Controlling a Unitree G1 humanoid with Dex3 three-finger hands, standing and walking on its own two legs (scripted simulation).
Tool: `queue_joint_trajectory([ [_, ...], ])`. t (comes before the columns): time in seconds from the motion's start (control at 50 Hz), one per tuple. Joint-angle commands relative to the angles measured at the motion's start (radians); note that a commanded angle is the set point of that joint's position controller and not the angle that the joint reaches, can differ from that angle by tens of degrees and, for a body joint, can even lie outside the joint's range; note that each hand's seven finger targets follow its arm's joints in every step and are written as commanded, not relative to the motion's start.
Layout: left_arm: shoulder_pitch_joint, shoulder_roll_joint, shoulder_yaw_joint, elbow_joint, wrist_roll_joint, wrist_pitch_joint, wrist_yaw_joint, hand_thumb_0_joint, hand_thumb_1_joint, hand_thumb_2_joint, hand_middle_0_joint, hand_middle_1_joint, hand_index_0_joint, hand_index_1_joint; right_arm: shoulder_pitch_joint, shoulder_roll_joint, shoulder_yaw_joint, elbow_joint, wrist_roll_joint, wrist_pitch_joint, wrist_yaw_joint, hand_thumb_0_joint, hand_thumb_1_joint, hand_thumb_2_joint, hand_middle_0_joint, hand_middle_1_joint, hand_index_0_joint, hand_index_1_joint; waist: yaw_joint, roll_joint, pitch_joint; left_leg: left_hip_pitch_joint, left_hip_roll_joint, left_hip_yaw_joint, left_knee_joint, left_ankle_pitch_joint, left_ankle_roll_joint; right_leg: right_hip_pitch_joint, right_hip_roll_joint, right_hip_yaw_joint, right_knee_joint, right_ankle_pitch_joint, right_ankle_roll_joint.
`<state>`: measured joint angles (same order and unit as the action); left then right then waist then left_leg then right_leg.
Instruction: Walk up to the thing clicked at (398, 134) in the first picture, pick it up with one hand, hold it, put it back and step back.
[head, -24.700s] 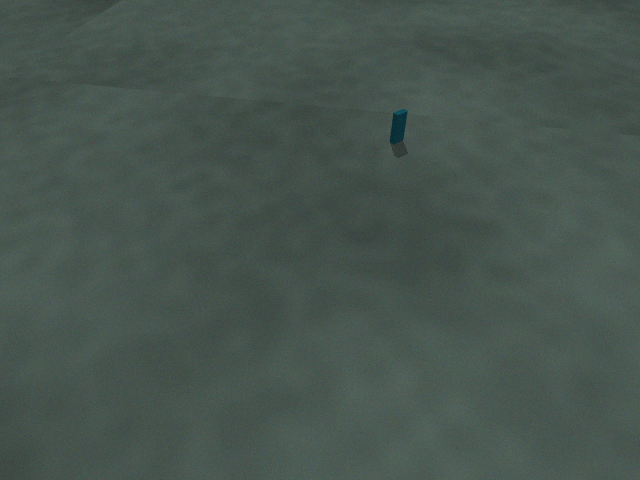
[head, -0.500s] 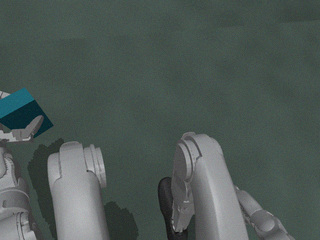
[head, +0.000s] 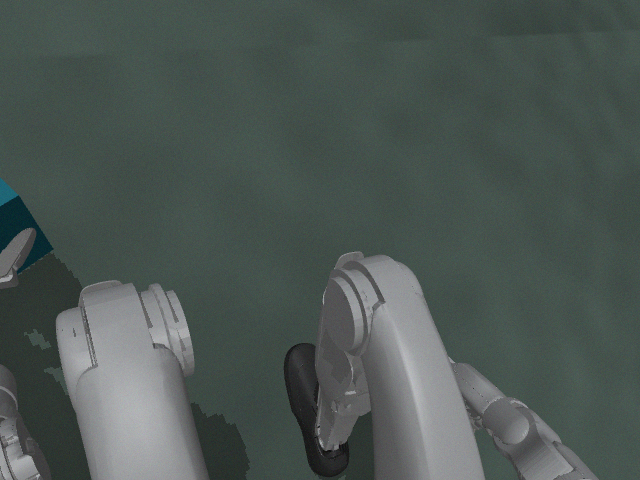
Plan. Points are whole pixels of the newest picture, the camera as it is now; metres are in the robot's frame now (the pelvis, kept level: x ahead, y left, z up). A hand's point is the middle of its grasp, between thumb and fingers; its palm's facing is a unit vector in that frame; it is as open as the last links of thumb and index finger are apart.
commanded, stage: lower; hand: left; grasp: from the side
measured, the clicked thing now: out of the picture +0.39 +0.30 -0.16
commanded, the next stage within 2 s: loosen in 0.88 s
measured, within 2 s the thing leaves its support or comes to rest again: rests again in 0.74 s
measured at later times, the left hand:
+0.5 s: hand out of the picture +0.39 +0.31 -0.16, palm faces +0.47 -0.88 -0.02, open 8.0 cm
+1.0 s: hand out of the picture +0.39 +0.32 -0.18, palm faces +0.47 -0.88 -0.02, open 8.0 cm
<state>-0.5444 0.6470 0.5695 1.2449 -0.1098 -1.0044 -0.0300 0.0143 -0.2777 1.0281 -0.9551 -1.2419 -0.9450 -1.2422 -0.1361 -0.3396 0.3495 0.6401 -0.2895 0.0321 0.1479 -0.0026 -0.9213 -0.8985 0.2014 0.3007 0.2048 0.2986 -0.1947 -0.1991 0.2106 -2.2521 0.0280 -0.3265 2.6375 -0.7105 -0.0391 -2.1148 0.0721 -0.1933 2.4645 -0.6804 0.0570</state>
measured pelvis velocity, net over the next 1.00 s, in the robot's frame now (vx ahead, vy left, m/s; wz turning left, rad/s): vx -0.01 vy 0.01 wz -0.04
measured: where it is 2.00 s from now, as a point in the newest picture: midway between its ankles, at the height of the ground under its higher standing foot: (240, 460)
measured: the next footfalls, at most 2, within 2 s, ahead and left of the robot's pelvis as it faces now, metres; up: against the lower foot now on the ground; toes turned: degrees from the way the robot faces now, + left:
none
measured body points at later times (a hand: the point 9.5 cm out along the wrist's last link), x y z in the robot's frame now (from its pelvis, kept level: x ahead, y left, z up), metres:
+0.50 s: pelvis -0.01 +0.00 +0.00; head +0.21 +0.17 +0.35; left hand +0.36 +0.36 -0.16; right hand +0.17 -0.25 -0.05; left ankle +0.08 +0.13 -0.25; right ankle +0.12 -0.12 -0.25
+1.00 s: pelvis -0.01 +0.01 +0.00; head +0.21 +0.19 +0.33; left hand +0.36 +0.36 -0.17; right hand +0.18 -0.24 -0.04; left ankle +0.08 +0.13 -0.25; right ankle +0.12 -0.12 -0.25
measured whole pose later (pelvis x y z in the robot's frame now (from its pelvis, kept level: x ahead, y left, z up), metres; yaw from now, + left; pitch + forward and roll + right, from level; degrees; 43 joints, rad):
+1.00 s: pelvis -0.01 +0.01 +0.00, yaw -3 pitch +12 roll -17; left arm -0.53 0.76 0.58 1.33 -0.10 -1.09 0.03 0.01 -0.25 0.99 -0.95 -1.24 -0.93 -1.24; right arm -0.19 -0.36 0.45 0.59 -0.34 0.02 0.15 0.00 -0.88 -0.89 0.20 0.30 0.21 0.30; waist -0.20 -0.27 0.29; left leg -2.22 0.03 -0.39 2.68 -0.71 -0.02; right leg -2.06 0.10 -0.24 2.45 -0.65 0.06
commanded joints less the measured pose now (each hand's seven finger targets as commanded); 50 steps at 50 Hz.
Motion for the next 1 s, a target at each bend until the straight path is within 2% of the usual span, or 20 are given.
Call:
queue_joint_trajectory([
  [0.0, -0.195, 0.244, 0.023, -0.137, 0.004, -0.102, 0.007, 0.0, 0.249, 1.219, -1.242, -1.364, -1.261, -1.357, 0.044, -0.326, -0.092, -0.038, -0.018, 0.0, -0.014, 0.0, -0.906, -0.902, 0.2, 0.3, 0.2, 0.3, -0.05, 0.464, -0.589, 0.395, 0.042, 0.117, -0.309, 0.115, 0.012, 0.268, 0.024, -0.097, -0.196, 0.183, -0.076],
  [0.04, -0.204, 0.259, 0.022, -0.133, 0.006, -0.105, 0.005, 0.0, 0.209, 1.194, -1.24, -1.346, -1.257, -1.342, 0.036, -0.33, -0.088, -0.041, -0.021, -0.001, -0.015, 0.0, -0.913, -0.903, 0.2, 0.3, 0.2, 0.3, -0.053, 0.469, -0.57, 0.379, 0.043, 0.118, -0.308, 0.083, 0.016, 0.258, 0.026, -0.1, -0.202, 0.164, -0.075],
  [0.08, -0.195, 0.25, 0.016, -0.125, 0.004, -0.104, 0.008, 0.0, 0.233, 1.196, -1.246, -1.352, -1.266, -1.344, 0.039, -0.337, -0.08, -0.045, -0.024, -0.004, -0.012, 0.0, -0.907, -0.902, 0.2, 0.3, 0.2, 0.3, -0.059, 0.484, -0.577, 0.401, 0.043, 0.109, -0.316, 0.108, 0.008, 0.266, 0.026, -0.11, -0.192, 0.182, -0.075],
  [0.16, -0.183, 0.206, -0.017, -0.113, -0.008, -0.107, 0.005, 0.0, 0.226, 1.207, -1.248, -1.362, -1.268, -1.355, 0.036, -0.344, -0.071, -0.05, -0.025, -0.008, -0.009, 0.0, -0.908, -0.903, 0.2, 0.3, 0.2, 0.3, -0.076, 0.477, -0.586, 0.429, 0.044, 0.091, -0.313, 0.137, 0.005, 0.27, 0.029, -0.124, -0.183, 0.21, -0.072],
  [0.2, -0.16, 0.222, -0.001, -0.098, -0.014, -0.106, 0.011, 0.0, 0.248, 1.227, -1.251, -1.372, -1.27, -1.366, 0.041, -0.351, -0.071, -0.045, -0.026, -0.011, -0.01, 0.0, -0.904, -0.902, 0.2, 0.3, 0.2, 0.3, -0.068, 0.468, -0.597, 0.441, 0.045, 0.091, -0.302, 0.172, 0.006, 0.288, 0.03, -0.124, -0.183, 0.241, -0.069],
  [0.22, -0.187, 0.218, -0.013, -0.098, -0.014, -0.107, 0.012, 0.0, 0.265, 1.237, -1.255, -1.377, -1.275, -1.37, 0.038, -0.352, -0.068, -0.047, -0.024, -0.011, -0.01, 0.0, -0.898, -0.9, 0.2, 0.3, 0.2, 0.3, -0.082, 0.47, -0.579, 0.432, 0.046, 0.085, -0.305, 0.167, 0.005, 0.276, 0.03, -0.127, -0.179, 0.237, -0.07],
  [0.3, -0.194, 0.248, 0.011, -0.08, -0.018, -0.117, 0.029, 0.0, 0.275, 1.263, -1.263, -1.387, -1.28, -1.384, 0.033, -0.346, -0.052, -0.052, -0.03, -0.01, -0.01, 0.0, -0.891, -0.9, 0.2, 0.3, 0.2, 0.3, -0.077, 0.437, -0.563, 0.394, 0.046, 0.089, -0.288, 0.147, 0.014, 0.31, 0.036, -0.124, -0.196, 0.229, -0.066],
  [0.38, -0.215, 0.301, 0.036, -0.079, -0.008, -0.137, 0.042, 0.0, 0.295, 1.258, -1.264, -1.379, -1.282, -1.375, 0.016, -0.352, -0.044, -0.058, -0.037, -0.008, -0.011, 0.0, -0.889, -0.899, 0.2, 0.3, 0.2, 0.3, -0.076, 0.462, -0.539, 0.379, 0.047, 0.089, -0.292, 0.096, 0.015, 0.293, 0.037, -0.128, -0.199, 0.189, -0.068],
  [0.44, -0.194, 0.304, 0.039, -0.056, 0.002, -0.143, 0.042, 0.0, 0.316, 1.258, -1.257, -1.371, -1.274, -1.367, 0.008, -0.354, -0.038, -0.059, -0.043, -0.007, -0.013, 0.0, -0.888, -0.899, 0.2, 0.3, 0.2, 0.3, -0.078, 0.451, -0.528, 0.38, 0.051, 0.088, -0.29, 0.095, 0.015, 0.291, 0.04, -0.133, -0.198, 0.188, -0.066],
  [0.46, -0.209, 0.305, 0.02, -0.061, 0.009, -0.148, 0.039, 0.0, 0.32, 1.242, -1.258, -1.36, -1.276, -1.355, -0.003, -0.354, -0.034, -0.061, -0.046, -0.009, -0.012, 0.0, -0.888, -0.898, 0.2, 0.3, 0.2, 0.3, -0.086, 0.464, -0.515, 0.376, 0.051, 0.088, -0.29, 0.081, 0.016, 0.282, 0.04, -0.133, -0.197, 0.18, -0.067],
  [0.52, -0.197, 0.287, 0.014, -0.043, 0.003, -0.148, 0.037, 0.0, 0.304, 1.236, -1.265, -1.357, -1.281, -1.354, -0.013, -0.362, -0.035, -0.066, -0.044, -0.01, -0.012, 0.0, -0.892, -0.899, 0.2, 0.3, 0.2, 0.3, -0.091, 0.461, -0.497, 0.376, 0.053, 0.08, -0.3, 0.07, 0.013, 0.266, 0.039, -0.143, -0.193, 0.171, -0.067],
  [0.54, -0.177, 0.289, 0.025, -0.042, 0.0, -0.147, 0.037, 0.0, 0.309, 1.241, -1.259, -1.357, -1.275, -1.354, -0.003, -0.366, -0.036, -0.068, -0.046, -0.012, -0.011, 0.0, -0.887, -0.898, 0.2, 0.3, 0.2, 0.3, -0.084, 0.465, -0.519, 0.394, 0.053, 0.078, -0.3, 0.085, 0.011, 0.279, 0.042, -0.146, -0.191, 0.185, -0.067],
  [0.6, -0.173, 0.254, -0.002, -0.03, -0.008, -0.151, 0.037, 0.0, 0.341, 1.244, -1.271, -1.365, -1.289, -1.36, -0.001, -0.368, -0.031, -0.066, -0.047, -0.015, -0.008, 0.0, -0.887, -0.898, 0.2, 0.3, 0.2, 0.3, -0.097, 0.461, -0.523, 0.404, 0.05, 0.067, -0.299, 0.104, 0.009, 0.285, 0.043, -0.156, -0.186, 0.202, -0.066],
  [0.62, -0.156, 0.26, 0.005, -0.032, -0.011, -0.151, 0.039, 0.0, 0.335, 1.255, -1.259, -1.364, -1.275, -1.361, 0.001, -0.366, -0.029, -0.071, -0.047, -0.017, -0.008, 0.0, -0.883, -0.898, 0.2, 0.3, 0.2, 0.3, -0.087, 0.449, -0.538, 0.408, 0.049, 0.068, -0.295, 0.12, 0.009, 0.298, 0.044, -0.155, -0.189, 0.214, -0.066],
  [0.7, -0.172, 0.257, -0.009, -0.044, -0.008, -0.16, 0.044, 0.0, 0.348, 1.259, -1.266, -1.365, -1.282, -1.362, -0.01, -0.371, -0.027, -0.065, -0.048, -0.017, -0.008, 0.0, -0.878, -0.896, 0.2, 0.3, 0.2, 0.3, -0.096, 0.47, -0.516, 0.428, 0.055, 0.056, -0.301, 0.149, 0.002, 0.284, 0.042, -0.161, -0.176, 0.235, -0.065],
  [0.84, -0.174, 0.326, 0.047, -0.09, -0.009, -0.178, 0.063, 0.0, 0.391, 1.292, -1.274, -1.368, -1.284, -1.372, -0.02, -0.367, -0.019, -0.074, -0.057, -0.013, -0.009, 0.0, -0.876, -0.897, 0.2, 0.3, 0.2, 0.3, -0.076, 0.479, -0.531, 0.424, 0.059, 0.07, -0.283, 0.149, 0.009, 0.318, 0.047, -0.147, -0.19, 0.237, -0.065],
  [0.9, -0.154, 0.318, 0.032, -0.06, 0.01, -0.17, 0.059, 0.0, 0.38, 1.277, -1.276, -1.353, -1.282, -1.36, -0.025, -0.369, -0.021, -0.073, -0.058, -0.008, -0.01, 0.0, -0.882, -0.899, 0.2, 0.3, 0.2, 0.3, -0.085, 0.498, -0.492, 0.421, 0.065, 0.063, -0.306, 0.116, 0.003, 0.278, 0.046, -0.157, -0.184, 0.204, -0.069],
  [0.94, -0.152, 0.28, 0.003, -0.06, 0.012, -0.167, 0.05, 0.0, 0.404, 1.29, -1.282, -1.362, -1.288, -1.368, -0.028, -0.372, -0.025, -0.074, -0.058, -0.009, -0.011, 0.0, -0.877, -0.898, 0.2, 0.3, 0.2, 0.3, -0.096, 0.496, -0.483, 0.427, 0.065, 0.057, -0.311, 0.111, 0.001, 0.27, 0.045, -0.162, -0.183, 0.205, -0.067],
  [0.96, -0.16, 0.267, -0.022, -0.065, 0.012, -0.167, 0.045, 0.0, 0.394, 1.272, -1.273, -1.347, -1.279, -1.353, -0.036, -0.37, -0.021, -0.084, -0.058, -0.012, -0.009, 0.0, -0.878, -0.898, 0.2, 0.3, 0.2, 0.3, -0.098, 0.489, -0.481, 0.425, 0.065, 0.056, -0.313, 0.104, 0.002, 0.265, 0.045, -0.163, -0.184, 0.199, -0.068],
  [0.98, -0.159, 0.277, -0.009, -0.066, 0.01, -0.167, 0.044, 0.0, 0.335, 1.192, -1.32, -1.306, -1.329, -1.307, -0.03, -0.374, -0.026, -0.076, -0.059, -0.011, -0.01, 0.0, -0.891, -0.895, 0.2, 0.3, 0.2, 0.3, -0.096, 0.489, -0.485, 0.432, 0.065, 0.055, -0.31, 0.106, 0.002, 0.264, 0.046, -0.164, -0.182, 0.202, -0.067],
])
